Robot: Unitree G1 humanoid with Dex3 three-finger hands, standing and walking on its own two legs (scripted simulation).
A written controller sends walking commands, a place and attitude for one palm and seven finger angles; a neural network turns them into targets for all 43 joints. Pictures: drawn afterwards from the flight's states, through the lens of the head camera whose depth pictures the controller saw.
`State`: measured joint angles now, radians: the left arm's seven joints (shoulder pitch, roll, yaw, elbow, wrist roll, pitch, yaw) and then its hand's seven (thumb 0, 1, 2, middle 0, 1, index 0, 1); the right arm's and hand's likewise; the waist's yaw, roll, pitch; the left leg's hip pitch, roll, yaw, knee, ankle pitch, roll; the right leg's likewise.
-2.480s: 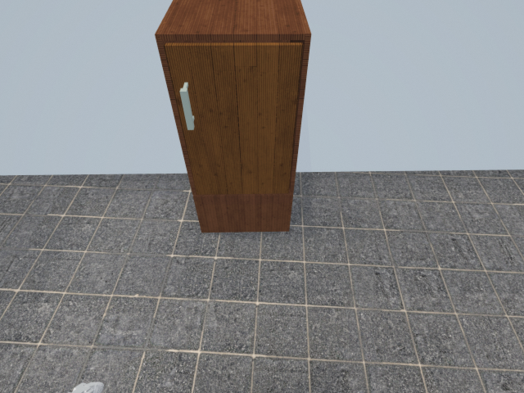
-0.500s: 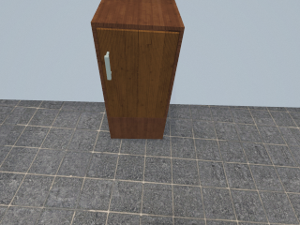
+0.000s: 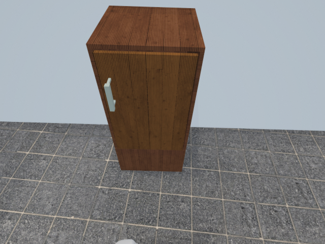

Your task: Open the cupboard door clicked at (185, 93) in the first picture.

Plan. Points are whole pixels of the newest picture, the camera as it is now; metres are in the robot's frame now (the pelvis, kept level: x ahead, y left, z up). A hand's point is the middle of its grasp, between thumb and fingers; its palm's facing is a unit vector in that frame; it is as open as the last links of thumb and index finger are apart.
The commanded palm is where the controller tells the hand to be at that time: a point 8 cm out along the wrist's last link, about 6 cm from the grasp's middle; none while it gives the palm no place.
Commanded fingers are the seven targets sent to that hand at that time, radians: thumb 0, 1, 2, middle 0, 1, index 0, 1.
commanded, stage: take the last steps up to it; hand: left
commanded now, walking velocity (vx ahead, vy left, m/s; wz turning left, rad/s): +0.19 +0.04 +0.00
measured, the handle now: (110, 95) +0.66 +0.23 -0.05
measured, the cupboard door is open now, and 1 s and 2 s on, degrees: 0 0 0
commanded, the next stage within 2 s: come to a stop and stand still in 0.10 s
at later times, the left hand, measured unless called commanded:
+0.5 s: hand out of the picture +0.14 +0.21 -0.17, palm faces +0.03 -0.98 -0.18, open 7.4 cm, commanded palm none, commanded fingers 0.00 0.90 0.90 -0.20 -0.30 -0.20 -0.30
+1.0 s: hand out of the picture +0.15 +0.18 -0.15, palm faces +0.05 -0.96 -0.26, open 7.4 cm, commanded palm none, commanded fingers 0.00 0.90 0.90 -0.20 -0.30 -0.20 -0.30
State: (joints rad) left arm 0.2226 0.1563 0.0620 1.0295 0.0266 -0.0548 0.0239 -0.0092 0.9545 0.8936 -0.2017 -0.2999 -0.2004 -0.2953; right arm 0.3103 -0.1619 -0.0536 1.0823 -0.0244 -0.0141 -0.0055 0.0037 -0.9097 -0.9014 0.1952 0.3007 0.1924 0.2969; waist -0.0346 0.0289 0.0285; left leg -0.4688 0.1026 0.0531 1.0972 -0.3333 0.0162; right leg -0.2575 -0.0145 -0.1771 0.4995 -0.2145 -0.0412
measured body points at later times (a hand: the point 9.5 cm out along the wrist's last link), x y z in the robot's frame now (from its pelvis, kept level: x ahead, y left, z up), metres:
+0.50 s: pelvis +0.12 +0.03 +0.01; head +0.16 +0.05 +0.46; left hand +0.14 +0.26 -0.16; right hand +0.15 -0.20 -0.14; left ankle +0.12 +0.12 -0.73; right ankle +0.13 -0.10 -0.68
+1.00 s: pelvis +0.09 -0.01 +0.01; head +0.11 -0.03 +0.46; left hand +0.15 +0.23 -0.13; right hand +0.16 -0.26 -0.15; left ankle +0.06 +0.15 -0.67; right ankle +0.14 -0.12 -0.73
